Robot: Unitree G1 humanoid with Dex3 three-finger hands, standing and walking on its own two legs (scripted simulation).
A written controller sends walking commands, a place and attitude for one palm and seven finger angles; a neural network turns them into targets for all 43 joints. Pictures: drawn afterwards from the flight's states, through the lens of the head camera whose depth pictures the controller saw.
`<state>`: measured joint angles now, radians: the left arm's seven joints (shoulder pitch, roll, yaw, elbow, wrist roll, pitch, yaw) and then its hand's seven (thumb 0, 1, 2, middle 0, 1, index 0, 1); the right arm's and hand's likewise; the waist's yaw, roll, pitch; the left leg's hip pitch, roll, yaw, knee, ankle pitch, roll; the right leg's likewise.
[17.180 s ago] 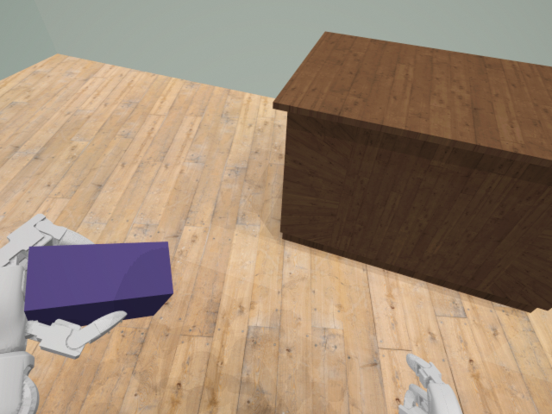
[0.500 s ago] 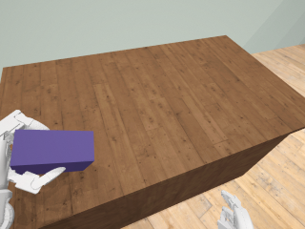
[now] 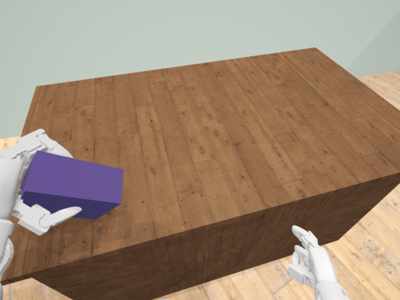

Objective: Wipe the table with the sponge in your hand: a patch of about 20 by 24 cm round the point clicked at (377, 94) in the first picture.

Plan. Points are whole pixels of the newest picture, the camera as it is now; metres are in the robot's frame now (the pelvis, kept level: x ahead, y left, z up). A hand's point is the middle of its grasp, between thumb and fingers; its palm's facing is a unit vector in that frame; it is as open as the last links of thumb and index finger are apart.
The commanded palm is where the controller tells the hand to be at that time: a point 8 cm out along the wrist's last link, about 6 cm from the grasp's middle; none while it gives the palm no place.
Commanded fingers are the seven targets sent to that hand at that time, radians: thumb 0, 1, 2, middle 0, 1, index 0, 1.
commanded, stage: turn the palm down, sponge in hand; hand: left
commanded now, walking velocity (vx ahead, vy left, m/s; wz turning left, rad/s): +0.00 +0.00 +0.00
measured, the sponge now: (84, 191) +0.24 +0.23 +0.13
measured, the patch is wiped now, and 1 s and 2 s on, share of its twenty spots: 0.00 0.00 0.00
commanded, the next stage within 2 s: move the sponge above the wiping area in 1.82 s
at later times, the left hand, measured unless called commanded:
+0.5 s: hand (58, 172) +0.25 +0.26 +0.17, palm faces +0.25 -0.46 -0.85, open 10.1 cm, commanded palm +0.21 +0.28 +0.22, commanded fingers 0.00 0.10 1.30 -1.20 -1.60 -1.20 -1.60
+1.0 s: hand (40, 175) +0.24 +0.29 +0.17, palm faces +0.18 -0.25 -0.95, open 10.1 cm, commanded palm +0.20 +0.29 +0.23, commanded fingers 0.00 0.10 1.30 -1.20 -1.60 -1.20 -1.60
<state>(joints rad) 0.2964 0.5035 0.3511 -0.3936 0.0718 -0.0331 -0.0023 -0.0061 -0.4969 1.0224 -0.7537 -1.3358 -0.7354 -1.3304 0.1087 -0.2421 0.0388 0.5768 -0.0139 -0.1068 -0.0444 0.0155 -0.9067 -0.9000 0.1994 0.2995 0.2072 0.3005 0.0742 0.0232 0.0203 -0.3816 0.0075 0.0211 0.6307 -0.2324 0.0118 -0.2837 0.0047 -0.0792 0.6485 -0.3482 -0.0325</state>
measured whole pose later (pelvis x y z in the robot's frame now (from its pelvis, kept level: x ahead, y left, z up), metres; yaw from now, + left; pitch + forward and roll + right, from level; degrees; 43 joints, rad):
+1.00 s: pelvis +0.01 +0.01 +0.01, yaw -1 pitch -3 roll +0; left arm 0.19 0.61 0.13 -0.40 0.60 0.35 -0.06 0.00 -0.49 1.02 -0.75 -1.34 -0.73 -1.33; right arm 0.07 -0.25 0.07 0.60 0.06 -0.01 -0.13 0.02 -0.91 -0.90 0.20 0.30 0.18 0.30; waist 0.11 0.10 0.00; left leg -0.30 0.00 0.03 0.56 -0.22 0.02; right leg -0.20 0.00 -0.06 0.56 -0.32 -0.02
